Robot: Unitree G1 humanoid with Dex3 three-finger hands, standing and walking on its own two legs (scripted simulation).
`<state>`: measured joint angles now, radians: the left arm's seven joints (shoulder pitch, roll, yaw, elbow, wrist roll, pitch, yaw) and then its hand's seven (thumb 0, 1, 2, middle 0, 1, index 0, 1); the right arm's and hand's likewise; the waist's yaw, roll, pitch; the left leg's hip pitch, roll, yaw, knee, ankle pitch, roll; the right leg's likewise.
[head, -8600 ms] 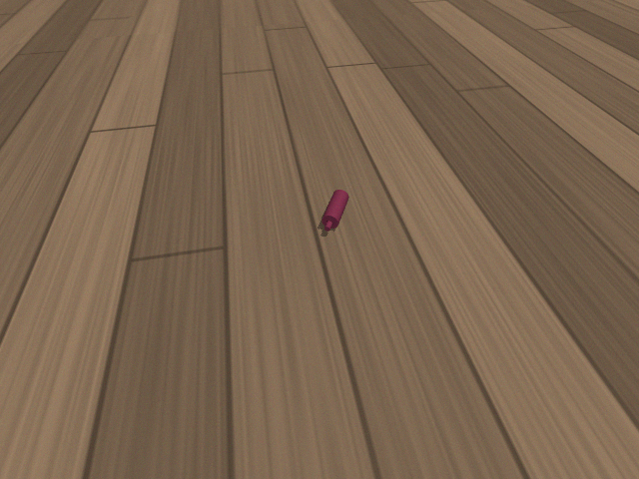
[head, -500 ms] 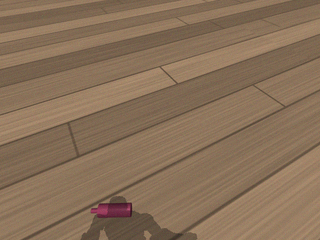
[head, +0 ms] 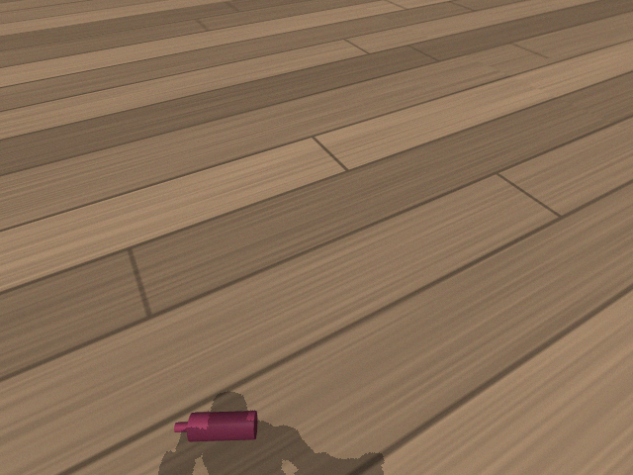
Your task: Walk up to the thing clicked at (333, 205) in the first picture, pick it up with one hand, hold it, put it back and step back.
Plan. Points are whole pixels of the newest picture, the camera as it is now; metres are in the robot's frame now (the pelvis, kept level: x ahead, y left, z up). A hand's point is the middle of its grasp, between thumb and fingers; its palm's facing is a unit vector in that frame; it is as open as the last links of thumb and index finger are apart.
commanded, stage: stand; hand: left
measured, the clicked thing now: (215, 426) +0.44 +0.33 -0.74
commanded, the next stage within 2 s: none
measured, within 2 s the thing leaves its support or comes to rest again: neither
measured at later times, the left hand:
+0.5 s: hand out of the picture +0.08 +0.24 -0.16, palm faces -0.01 -0.94 -0.34, open 7.4 cm
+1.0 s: hand out of the picture +0.08 +0.23 -0.16, palm faces -0.02 -0.94 -0.35, open 7.4 cm
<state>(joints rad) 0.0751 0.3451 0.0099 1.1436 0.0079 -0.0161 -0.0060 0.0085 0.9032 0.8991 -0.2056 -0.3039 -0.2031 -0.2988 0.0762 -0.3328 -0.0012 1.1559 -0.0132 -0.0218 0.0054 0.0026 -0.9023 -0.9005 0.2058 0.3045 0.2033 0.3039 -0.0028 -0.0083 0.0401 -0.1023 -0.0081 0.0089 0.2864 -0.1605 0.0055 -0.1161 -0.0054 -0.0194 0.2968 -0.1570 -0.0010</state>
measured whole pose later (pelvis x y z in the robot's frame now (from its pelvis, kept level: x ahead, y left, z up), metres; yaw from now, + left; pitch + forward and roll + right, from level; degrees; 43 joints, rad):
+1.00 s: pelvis +0.01 -0.02 +0.00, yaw +0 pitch -2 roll +0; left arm 0.11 0.35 0.00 1.14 0.01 -0.02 0.00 0.01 0.90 0.90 -0.21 -0.30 -0.20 -0.30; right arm 0.12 -0.34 0.00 1.15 -0.01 -0.01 0.00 0.00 -0.90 -0.90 0.21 0.30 0.20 0.30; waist -0.01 0.01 0.04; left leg -0.08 0.02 0.00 0.29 -0.17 -0.02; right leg -0.09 0.03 -0.03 0.29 -0.17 -0.03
